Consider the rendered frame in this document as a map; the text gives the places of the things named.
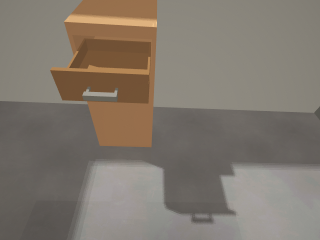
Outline drawer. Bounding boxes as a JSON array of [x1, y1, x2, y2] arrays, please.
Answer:
[[50, 38, 151, 104]]

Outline handle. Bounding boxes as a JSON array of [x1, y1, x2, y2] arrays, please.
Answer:
[[82, 86, 119, 102]]

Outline cabinet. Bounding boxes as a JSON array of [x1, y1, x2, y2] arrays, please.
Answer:
[[64, 0, 157, 147]]

